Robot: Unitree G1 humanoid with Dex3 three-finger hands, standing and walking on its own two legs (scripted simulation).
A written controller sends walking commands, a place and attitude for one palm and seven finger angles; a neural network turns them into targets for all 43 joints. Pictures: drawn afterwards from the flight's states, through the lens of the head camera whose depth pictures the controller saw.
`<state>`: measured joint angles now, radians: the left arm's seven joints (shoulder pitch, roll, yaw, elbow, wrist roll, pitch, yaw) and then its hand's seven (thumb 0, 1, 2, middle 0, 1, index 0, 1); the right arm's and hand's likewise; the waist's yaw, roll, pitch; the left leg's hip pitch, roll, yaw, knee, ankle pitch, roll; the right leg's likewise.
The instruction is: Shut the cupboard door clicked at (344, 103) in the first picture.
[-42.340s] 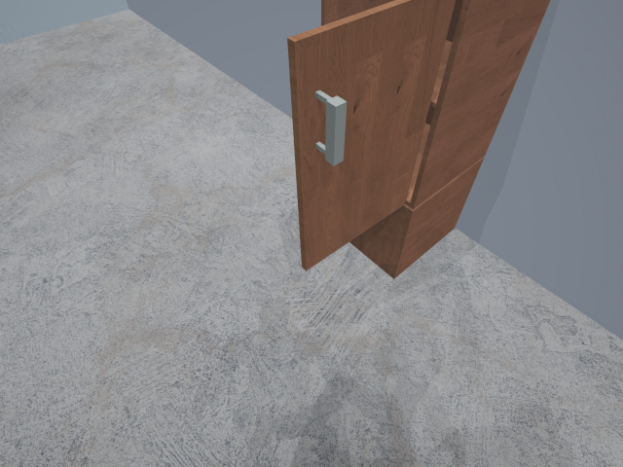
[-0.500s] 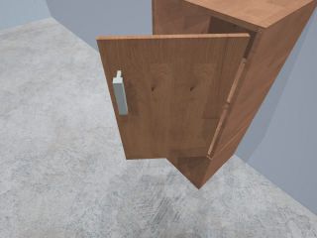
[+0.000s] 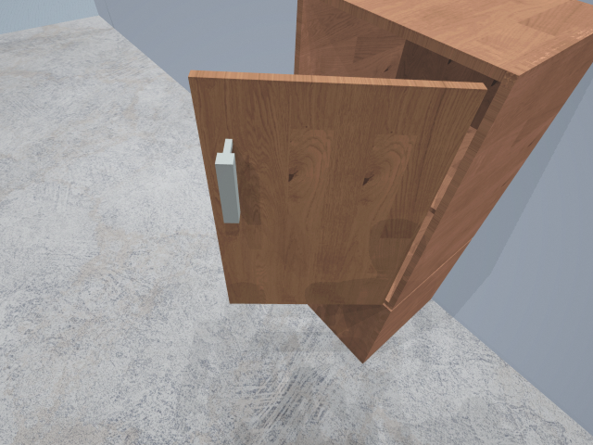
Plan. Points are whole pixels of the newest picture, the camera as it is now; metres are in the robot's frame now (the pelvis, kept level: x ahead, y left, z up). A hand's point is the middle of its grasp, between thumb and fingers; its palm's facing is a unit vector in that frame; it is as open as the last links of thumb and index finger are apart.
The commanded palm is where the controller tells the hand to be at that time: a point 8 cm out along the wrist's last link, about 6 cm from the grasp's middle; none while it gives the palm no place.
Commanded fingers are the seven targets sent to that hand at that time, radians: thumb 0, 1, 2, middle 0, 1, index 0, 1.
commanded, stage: shuffle to correct the standing spot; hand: left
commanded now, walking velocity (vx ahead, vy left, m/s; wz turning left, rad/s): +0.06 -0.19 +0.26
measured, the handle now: (230, 181) +0.46 +0.14 +0.09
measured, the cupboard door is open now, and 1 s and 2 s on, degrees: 51 51 51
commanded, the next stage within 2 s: come to a stop and stand still in 0.54 s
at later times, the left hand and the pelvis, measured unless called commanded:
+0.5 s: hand out of the picture +0.01 +0.11 -0.19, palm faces +0.06 -0.99 -0.12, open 7.4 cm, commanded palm none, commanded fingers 0.00 0.90 0.90 -0.20 -0.30 -0.20 -0.30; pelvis +0.04 -0.05 -0.01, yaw +1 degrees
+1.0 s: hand out of the picture +0.11 +0.05 -0.18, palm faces +0.09 -0.98 -0.17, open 7.3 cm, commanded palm none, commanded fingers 0.00 0.90 0.90 -0.20 -0.30 -0.20 -0.30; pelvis +0.05 -0.13 +0.00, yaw +2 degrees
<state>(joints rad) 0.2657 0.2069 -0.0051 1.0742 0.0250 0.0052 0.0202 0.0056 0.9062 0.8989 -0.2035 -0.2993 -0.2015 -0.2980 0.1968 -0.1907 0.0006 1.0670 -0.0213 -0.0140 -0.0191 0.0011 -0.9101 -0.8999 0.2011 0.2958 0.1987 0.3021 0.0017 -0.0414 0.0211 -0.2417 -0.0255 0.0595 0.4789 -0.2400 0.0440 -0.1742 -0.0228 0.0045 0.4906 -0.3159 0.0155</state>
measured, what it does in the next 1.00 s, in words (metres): steps to the right: right foot, then left foot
